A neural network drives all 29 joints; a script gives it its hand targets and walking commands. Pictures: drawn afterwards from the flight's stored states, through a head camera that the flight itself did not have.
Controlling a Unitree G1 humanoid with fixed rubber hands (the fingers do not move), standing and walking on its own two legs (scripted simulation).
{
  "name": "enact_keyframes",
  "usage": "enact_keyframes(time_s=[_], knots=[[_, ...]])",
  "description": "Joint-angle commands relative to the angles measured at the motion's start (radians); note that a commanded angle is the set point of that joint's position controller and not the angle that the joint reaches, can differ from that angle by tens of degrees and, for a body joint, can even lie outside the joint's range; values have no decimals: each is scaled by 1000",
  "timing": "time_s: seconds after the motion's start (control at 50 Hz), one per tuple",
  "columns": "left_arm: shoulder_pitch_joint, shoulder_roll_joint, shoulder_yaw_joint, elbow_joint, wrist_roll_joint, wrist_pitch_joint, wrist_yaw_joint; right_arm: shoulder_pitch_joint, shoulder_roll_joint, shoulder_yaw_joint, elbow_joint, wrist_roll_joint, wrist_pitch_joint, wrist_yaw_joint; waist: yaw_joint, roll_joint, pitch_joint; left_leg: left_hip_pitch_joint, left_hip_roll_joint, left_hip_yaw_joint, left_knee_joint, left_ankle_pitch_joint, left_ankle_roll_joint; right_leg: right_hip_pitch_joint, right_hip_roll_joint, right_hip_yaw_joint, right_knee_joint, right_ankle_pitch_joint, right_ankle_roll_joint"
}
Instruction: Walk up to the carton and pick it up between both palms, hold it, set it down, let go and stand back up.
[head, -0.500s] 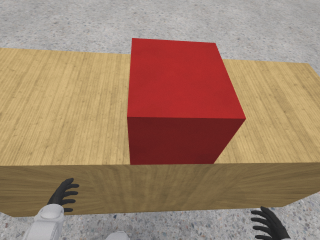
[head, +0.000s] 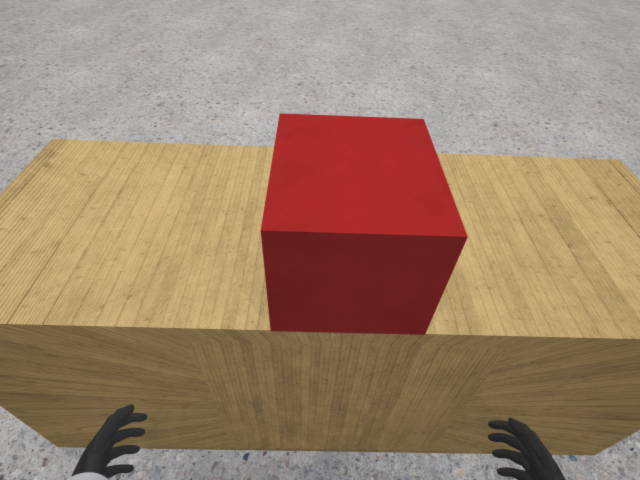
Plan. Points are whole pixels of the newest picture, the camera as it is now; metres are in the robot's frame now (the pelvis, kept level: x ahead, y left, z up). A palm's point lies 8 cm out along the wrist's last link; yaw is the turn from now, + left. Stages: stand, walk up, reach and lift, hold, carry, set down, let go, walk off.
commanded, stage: reach and lift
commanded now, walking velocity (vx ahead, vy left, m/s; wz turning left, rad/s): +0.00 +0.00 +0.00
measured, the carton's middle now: (350, 220) +0.54 -0.01 +0.01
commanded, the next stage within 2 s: none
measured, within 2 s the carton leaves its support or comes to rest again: neither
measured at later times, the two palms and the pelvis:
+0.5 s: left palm (178, 384) +0.23 +0.20 -0.02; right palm out of the picture +0.15 -0.26 +0.00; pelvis +0.01 +0.05 +0.01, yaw -10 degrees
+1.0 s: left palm (175, 361) +0.25 +0.20 +0.01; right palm (535, 433) +0.20 -0.24 +0.00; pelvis +0.04 +0.02 +0.01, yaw -10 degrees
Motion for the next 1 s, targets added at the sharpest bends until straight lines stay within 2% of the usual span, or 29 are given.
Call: enact_keyframes(time_s=[0.0, 0.02, 0.04, 0.08, 0.12, 0.14, 0.16, 0.2, 0.22, 0.24, 0.26, 0.28, 0.32, 0.36, 0.38, 0.42, 0.44, 0.46, 0.5, 0.52, 0.6, 0.62, 0.68, 0.74, 0.76, 0.78, 0.84, 0.9, 0.98], knots=[[-274, 118, 17, -382, -111, -57, 22, -94, -38, -104, -343, 94, 18, -11, -64, -103, -52, 712, -97, 38, 53, -21, 10, -704, -163, 91, -475, -405, -123], [-281, 109, 11, -387, -119, -70, 33, -104, -64, -117, -339, 96, 15, 1, -49, -78, -38, 694, -83, 40, 41, -40, -1, -703, -153, 76, -454, -373, -111], [-253, 75, -13, -390, -121, -79, 45, -125, -74, -124, -369, 103, 16, 20, -36, -109, -37, 727, -75, -2, 37, -112, 0, -745, -151, 70, -449, -431, -128], [-223, 48, -42, -385, -118, -82, 49, -78, -98, -161, -361, 109, 25, 32, -55, -126, -26, 779, -57, -31, 35, -127, -14, -771, -142, 45, -439, -386, -130], [-182, 8, -48, -396, -121, -76, 60, -104, -118, -128, -408, 152, 17, 60, -4, -149, -38, 810, -41, -66, 39, -157, -12, -798, -154, 62, -444, -404, -141], [-194, 0, -88, -405, -119, -72, 70, -125, -144, -173, -373, 149, 29, 75, -37, -88, -46, 789, -24, -103, 10, -261, -18, -793, -142, 22, -402, -372, -136], [-194, -44, -112, -434, -123, -73, 93, -165, -179, -193, -365, 157, 31, 95, -32, -48, -46, 668, 37, -127, -106, -337, -29, -640, -89, -17, -356, -255, -103], [-220, -98, -169, -330, -123, -80, 128, -280, -289, -244, -270, 131, 54, 149, -46, 113, 3, 113, 155, -172, -402, -690, -13, -82, 77, -95, -163, -45, 14], [-172, -131, -177, -294, -106, -95, 135, -259, -320, -247, -220, 151, 51, 168, -64, 128, -36, 35, 190, -212, -431, -725, -7, 27, 79, -77, -125, 55, 29], [-168, -155, -178, -274, -94, -95, 141, -284, -348, -247, -179, 158, 47, 188, -35, 108, -51, 31, 192, -222, -426, -681, -31, 38, 51, -46, -134, 91, 30], [-170, -171, -196, -321, -100, -92, 152, -299, -356, -273, -168, 163, 45, 198, -48, 99, -84, 90, 192, -241, -423, -660, -46, 30, 47, -47, -147, 107, 31], [-185, -155, -152, -324, -88, -106, 159, -320, -328, -259, -185, 178, 25, 201, -16, 66, -97, 110, 158, -183, -376, -566, -51, 13, 22, -15, -181, 113, 25], [-173, -168, -128, -326, -59, -110, 179, -293, -320, -218, -125, 236, 17, 218, -4, 100, -85, 178, 125, -153, -334, -490, -69, -78, 8, 6, -212, 62, 18], [-185, -128, -50, -329, -37, -137, 179, -264, -288, -177, -166, 241, -4, 197, 29, 46, -113, 192, 80, -80, -281, -325, -51, -54, -7, 21, -237, 84, 23], [-180, -130, 1, -326, -22, -147, 181, -265, -286, -151, -147, 261, -19, 200, 72, 53, -106, 163, 64, -41, -257, -258, -46, -54, -15, 35, -231, 73, 22], [-152, -111, -21, -304, -20, -160, 183, -255, -263, -140, -168, 262, -34, 191, 52, 56, -59, 171, 53, -26, -251, -308, -22, -64, -6, 20, -241, 21, 19], [-157, -116, -6, -295, -15, -168, 184, -259, -253, -118, -190, 273, -46, 185, 67, 43, -53, 172, 36, 0, -229, -246, -23, -80, -14, 29, -245, 32, 17], [-159, -123, -24, -339, -21, -185, 187, -248, -250, -132, -192, 282, -58, 186, 48, 13, -78, 180, 33, -1, -218, -236, -20, -75, 0, 22, -243, 34, 22], [-129, -120, -45, -367, -54, -215, 191, -236, -252, -116, -235, 296, -86, 169, 54, 35, -103, 184, 23, 17, -185, -138, -27, -91, -4, 26, -239, 69, 11], [-133, -118, -65, -394, -82, -225, 183, -228, -242, -127, -232, 288, -94, 159, 28, 6, -122, 195, 11, 21, -169, -111, -23, -89, -2, 27, -253, 80, 13], [-62, -112, -82, -448, -123, -277, 172, -157, -240, -128, -312, 309, -157, 125, 17, 35, -201, 244, -1, 36, -122, 68, -22, -73, 15, 12, -238, 200, 1], [-72, -98, -75, -450, -141, -302, 168, -156, -227, -107, -331, 302, -171, 110, 21, -11, -183, 202, -20, 56, -99, 111, -10, -63, 13, 22, -235, 236, 14], [-48, -103, -92, -496, -179, -349, 166, -157, -251, -99, -311, 321, -211, 106, 31, -16, -205, 210, -25, 68, -79, 198, -12, -75, 21, 14, -219, 318, 13], [-28, -99, -80, -497, -163, -383, 162, -115, -252, -51, -307, 340, -224, 110, 25, -39, -195, 223, -25, 55, -85, 214, -5, -68, 28, 12, -227, 348, 8], [-72, -92, -68, -471, -174, -390, 163, -148, -274, -67, -295, 341, -225, 108, 18, -69, -164, 186, -25, 56, -79, 142, 4, -75, 29, 21, -235, 263, 15], [-55, -91, -64, -484, -176, -406, 161, -119, -240, -39, -333, 348, -233, 101, 20, -66, -207, 165, -31, 64, -72, 202, 2, -21, 17, 27, -210, 384, 14], [-42, -79, -53, -466, -178, -407, 150, -119, -257, -27, -334, 352, -236, 82, 8, -86, -209, 176, -41, 58, -85, 235, 4, 33, 17, 47, -211, 487, 24], [-51, -73, -14, -431, -155, -378, 151, -170, -284, -35, -330, 360, -223, 83, 38, -65, -209, 168, -37, 54, -94, 228, 2, 31, 24, 38, -227, 443, 14], [-136, -59, -28, -476, -178, -343, 159, -258, -286, -53, -387, 349, -198, 87, 40, -36, -185, 192, -28, 66, -115, 171, 7, -32, 24, 32, -258, 283, -3]])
